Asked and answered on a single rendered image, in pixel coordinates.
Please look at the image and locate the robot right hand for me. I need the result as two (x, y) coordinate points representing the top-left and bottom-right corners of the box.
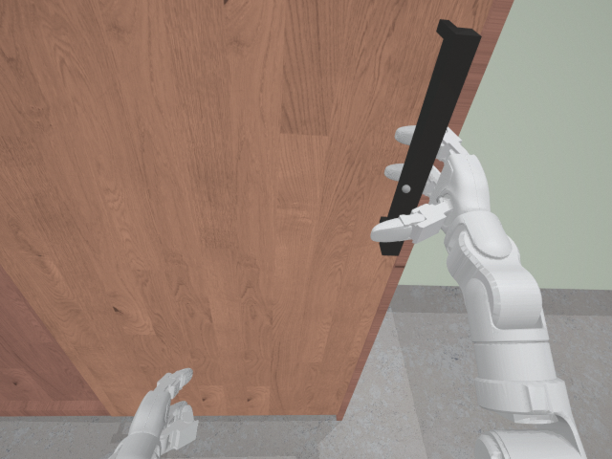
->
(370, 125), (491, 244)

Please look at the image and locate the wardrobe door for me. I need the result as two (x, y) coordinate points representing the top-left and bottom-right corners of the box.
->
(0, 264), (99, 401)
(0, 0), (493, 416)

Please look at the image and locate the right robot upper arm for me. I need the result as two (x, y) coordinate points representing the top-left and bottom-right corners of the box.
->
(474, 429), (582, 459)

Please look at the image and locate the left robot forearm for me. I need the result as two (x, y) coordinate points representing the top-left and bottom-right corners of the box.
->
(108, 432), (162, 459)

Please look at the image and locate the handle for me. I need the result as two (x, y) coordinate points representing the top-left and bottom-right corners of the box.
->
(379, 19), (482, 256)

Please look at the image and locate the robot left hand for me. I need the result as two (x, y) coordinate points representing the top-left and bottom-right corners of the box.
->
(128, 368), (199, 455)

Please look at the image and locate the right robot forearm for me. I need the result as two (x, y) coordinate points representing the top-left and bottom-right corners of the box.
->
(444, 210), (587, 459)

